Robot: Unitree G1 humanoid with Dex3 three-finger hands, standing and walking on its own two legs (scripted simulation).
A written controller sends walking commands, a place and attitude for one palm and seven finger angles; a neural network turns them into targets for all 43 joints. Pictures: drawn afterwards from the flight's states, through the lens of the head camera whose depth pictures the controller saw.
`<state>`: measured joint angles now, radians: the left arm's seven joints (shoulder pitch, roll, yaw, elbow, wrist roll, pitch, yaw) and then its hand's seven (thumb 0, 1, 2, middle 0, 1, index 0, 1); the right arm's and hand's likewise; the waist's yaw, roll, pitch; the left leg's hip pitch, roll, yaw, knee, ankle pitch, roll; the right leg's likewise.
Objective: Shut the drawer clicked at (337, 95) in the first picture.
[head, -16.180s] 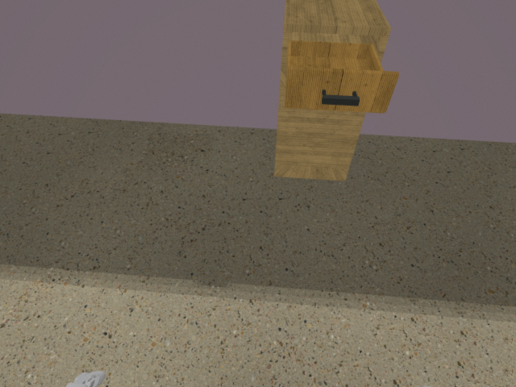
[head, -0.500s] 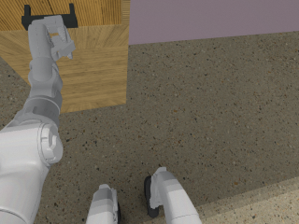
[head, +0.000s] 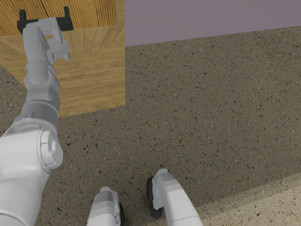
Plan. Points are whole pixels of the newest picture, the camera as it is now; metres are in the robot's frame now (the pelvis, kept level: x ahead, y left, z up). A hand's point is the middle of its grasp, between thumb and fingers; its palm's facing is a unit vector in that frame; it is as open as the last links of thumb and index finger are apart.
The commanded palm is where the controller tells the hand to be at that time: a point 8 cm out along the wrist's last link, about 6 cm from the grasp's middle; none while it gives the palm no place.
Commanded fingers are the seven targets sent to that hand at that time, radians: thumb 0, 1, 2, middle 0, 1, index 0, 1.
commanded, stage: pull the fist back off the drawer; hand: left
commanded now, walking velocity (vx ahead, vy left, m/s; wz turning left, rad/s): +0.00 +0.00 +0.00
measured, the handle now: (45, 19) +0.64 +0.17 +0.06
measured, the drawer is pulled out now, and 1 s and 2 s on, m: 0.00 0.00 0.00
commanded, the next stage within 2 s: draw the hand back to the body in 0.22 s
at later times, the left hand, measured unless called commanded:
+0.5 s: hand (56, 55) +0.51 +0.14 +0.08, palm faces +0.08 -1.00 -0.05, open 3.3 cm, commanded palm +0.46 +0.19 +0.10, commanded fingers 0.00 0.90 0.90 -1.40 -1.60 -1.40 -1.60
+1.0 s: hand out of the picture +0.35 +0.18 +0.18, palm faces +0.13 -0.96 -0.25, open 3.3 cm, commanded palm +0.31 +0.23 +0.20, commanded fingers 0.00 0.90 0.90 -1.40 -1.60 -1.40 -1.60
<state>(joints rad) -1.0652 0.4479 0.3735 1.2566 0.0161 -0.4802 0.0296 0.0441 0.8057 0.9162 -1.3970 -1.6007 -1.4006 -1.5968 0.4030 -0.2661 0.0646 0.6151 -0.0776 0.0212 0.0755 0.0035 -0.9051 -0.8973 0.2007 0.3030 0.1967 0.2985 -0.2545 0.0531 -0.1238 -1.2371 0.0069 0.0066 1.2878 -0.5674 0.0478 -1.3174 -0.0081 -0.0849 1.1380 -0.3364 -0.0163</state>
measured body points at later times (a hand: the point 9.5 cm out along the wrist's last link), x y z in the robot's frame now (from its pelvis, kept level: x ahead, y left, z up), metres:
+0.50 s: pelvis +0.06 +0.00 +0.05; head +0.20 +0.00 +0.47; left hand +0.50 +0.19 +0.08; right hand +0.12 -0.25 -0.08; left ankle +0.01 +0.09 -0.62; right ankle +0.10 -0.12 -0.62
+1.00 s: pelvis +0.06 +0.00 +0.10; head +0.08 -0.02 +0.55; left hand +0.34 +0.23 +0.20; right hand +0.26 -0.22 +0.02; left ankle +0.01 +0.09 -0.62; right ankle +0.10 -0.12 -0.62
